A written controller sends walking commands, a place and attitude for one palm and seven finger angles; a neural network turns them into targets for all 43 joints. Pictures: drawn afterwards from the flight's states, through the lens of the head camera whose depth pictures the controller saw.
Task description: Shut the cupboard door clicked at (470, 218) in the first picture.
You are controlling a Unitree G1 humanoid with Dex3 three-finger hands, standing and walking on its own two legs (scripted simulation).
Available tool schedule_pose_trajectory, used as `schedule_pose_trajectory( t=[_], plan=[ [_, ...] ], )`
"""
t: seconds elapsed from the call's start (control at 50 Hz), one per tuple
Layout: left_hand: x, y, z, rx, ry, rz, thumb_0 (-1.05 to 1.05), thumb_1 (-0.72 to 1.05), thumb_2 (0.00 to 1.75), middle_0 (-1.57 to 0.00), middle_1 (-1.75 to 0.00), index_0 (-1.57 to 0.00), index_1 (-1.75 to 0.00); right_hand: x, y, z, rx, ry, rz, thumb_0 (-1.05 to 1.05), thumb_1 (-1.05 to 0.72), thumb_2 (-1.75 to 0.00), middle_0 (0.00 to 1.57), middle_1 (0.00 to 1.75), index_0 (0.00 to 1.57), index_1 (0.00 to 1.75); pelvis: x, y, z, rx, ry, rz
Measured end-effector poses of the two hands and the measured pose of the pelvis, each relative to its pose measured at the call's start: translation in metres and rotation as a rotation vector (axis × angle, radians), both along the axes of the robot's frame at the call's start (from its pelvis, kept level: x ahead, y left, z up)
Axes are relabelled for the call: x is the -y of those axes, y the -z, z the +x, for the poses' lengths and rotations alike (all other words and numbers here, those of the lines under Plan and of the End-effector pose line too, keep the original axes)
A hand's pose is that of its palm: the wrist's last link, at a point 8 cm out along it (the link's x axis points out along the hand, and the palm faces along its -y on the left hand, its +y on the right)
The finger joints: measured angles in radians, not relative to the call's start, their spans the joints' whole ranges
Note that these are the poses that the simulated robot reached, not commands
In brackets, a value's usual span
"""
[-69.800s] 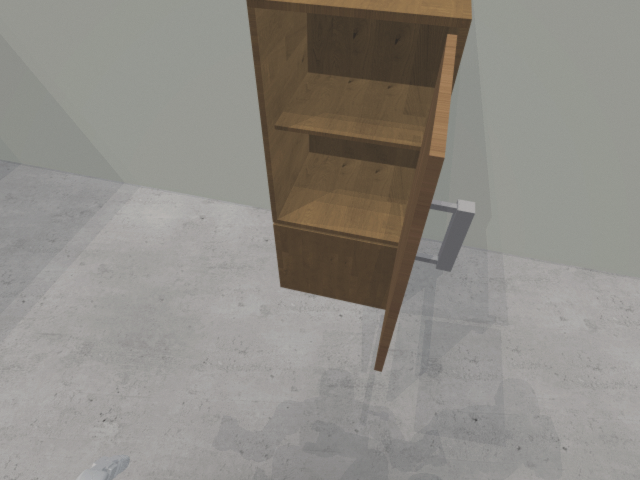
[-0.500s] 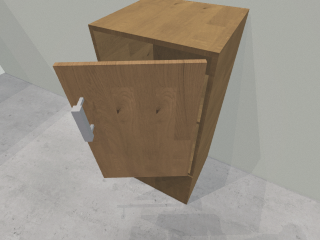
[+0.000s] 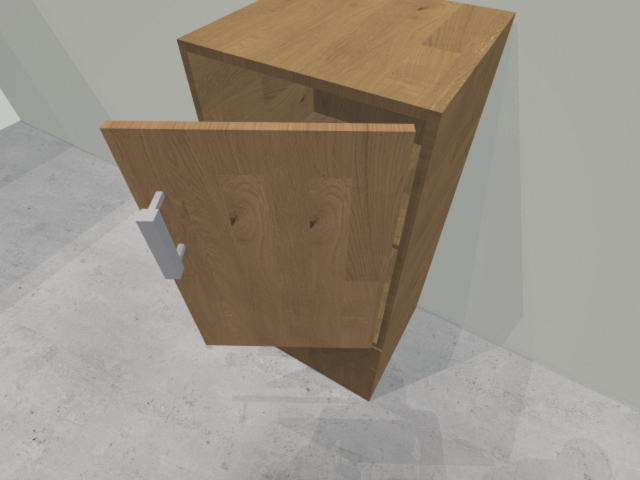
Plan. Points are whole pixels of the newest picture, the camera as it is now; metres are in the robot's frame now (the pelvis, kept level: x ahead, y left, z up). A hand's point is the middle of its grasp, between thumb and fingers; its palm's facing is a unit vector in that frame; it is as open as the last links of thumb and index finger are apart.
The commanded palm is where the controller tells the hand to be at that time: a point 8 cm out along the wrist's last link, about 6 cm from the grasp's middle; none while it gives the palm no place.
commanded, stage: come to a stop and stand still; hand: left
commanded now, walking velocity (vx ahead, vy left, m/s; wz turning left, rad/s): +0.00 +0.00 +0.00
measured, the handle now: (166, 236) +0.44 +0.26 +0.04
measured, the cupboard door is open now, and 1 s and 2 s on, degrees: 29 29 29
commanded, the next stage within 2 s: look again from close up in 0.26 s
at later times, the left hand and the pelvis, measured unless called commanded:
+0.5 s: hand out of the picture +0.02 +0.19 -0.17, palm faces +0.04 -0.98 -0.20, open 7.4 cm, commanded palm none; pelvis +0.01 +0.01 +0.00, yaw +0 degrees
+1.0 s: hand out of the picture +0.06 +0.20 -0.15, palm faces +0.16 -0.96 -0.21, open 7.3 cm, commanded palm +0.11 +0.23 -0.07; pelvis +0.01 +0.01 +0.00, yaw +0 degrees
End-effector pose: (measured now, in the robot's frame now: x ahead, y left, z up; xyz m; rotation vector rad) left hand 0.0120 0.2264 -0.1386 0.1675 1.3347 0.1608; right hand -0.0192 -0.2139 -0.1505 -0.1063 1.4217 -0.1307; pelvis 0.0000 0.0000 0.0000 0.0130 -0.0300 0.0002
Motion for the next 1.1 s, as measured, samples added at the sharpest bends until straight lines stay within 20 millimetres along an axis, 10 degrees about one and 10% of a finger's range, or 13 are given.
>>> schedule_pose_trajectory(
  t=[0.3,0.96,1.1],
  plan=[
    [-0.001,0.003,-0.006,-0.036,-0.027,-0.024,0.01,0.91,0.9,-0.2,-0.3,-0.2,-0.29,0.0,-0.007,0.042,0.064,-0.033,-0.037,0.01,-0.93,-0.9,0.2,0.3,0.2,0.3,-0.008,-0.003,0.011,0.0,-0.001,-0.002],
    [-0.004,0.001,0.005,-0.029,-0.034,-0.006,0.01,0.91,0.9,-0.2,-0.3,-0.2,-0.29,-0.01,-0.004,0.032,0.008,-0.023,-0.013,0.01,-0.92,-0.9,0.2,0.3,0.2,0.3,-0.01,-0.004,0.017,-0.002,-0.007,-0.007],
    [-0.025,-0.113,0.129,0.831,-0.071,0.075,0.03,0.93,0.9,-0.23,-0.32,-0.22,-0.32,0.022,-0.026,0.091,0.493,-0.045,-0.121,0.02,-0.93,-0.9,0.2,0.3,0.2,0.3,-0.012,0.006,0.005,-0.013,-0.034,-0.007]
  ],
)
